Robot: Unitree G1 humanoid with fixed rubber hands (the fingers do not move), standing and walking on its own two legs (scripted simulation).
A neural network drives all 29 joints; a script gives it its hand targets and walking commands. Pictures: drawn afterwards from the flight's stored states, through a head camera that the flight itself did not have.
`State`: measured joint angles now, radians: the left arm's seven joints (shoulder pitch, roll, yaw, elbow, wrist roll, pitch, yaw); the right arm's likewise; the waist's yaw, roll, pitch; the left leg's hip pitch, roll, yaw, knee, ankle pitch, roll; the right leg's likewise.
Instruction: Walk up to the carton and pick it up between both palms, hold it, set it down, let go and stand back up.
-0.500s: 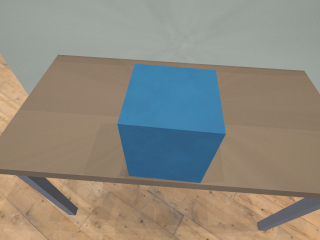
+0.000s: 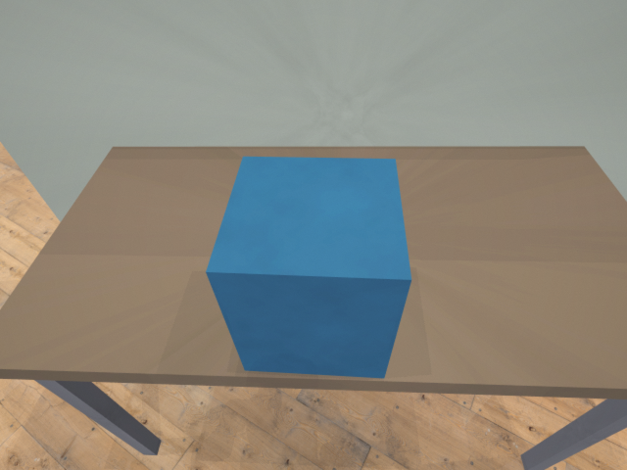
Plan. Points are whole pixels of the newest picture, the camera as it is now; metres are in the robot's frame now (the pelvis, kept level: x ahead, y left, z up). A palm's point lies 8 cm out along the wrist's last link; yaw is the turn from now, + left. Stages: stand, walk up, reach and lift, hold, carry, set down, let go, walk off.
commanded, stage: walk up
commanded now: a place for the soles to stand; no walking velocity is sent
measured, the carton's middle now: (315, 270) +0.38 +0.03 +0.04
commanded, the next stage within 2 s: reach and lift in 0.72 s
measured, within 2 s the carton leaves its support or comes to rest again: neither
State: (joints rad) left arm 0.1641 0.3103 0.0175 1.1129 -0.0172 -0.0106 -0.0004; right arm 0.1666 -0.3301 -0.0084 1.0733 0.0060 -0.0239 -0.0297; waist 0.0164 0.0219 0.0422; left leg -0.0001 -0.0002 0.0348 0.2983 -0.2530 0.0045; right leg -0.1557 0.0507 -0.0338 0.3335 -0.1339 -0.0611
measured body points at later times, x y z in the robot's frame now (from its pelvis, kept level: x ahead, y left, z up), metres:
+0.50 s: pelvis +0.00 -0.02 +0.00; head +0.00 -0.02 +0.45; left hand +0.07 +0.27 -0.13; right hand +0.03 -0.32 -0.14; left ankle -0.05 +0.11 -0.75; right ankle +0.03 -0.08 -0.75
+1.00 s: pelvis -0.05 +0.00 -0.04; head +0.05 +0.02 +0.40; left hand +0.16 +0.26 -0.15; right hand +0.14 -0.27 -0.14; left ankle -0.06 +0.12 -0.75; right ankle +0.03 -0.08 -0.75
